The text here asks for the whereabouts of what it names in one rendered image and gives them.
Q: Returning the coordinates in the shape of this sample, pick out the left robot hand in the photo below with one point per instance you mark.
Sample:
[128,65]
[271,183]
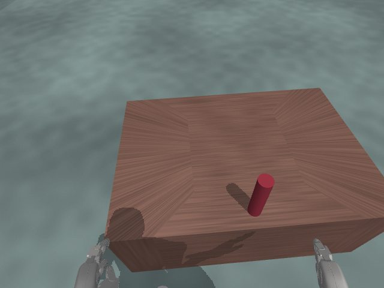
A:
[89,273]

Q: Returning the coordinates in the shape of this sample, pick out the right robot hand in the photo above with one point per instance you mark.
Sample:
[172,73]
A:
[329,273]

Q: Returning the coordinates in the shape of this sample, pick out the can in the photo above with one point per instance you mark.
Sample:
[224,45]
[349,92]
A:
[263,187]

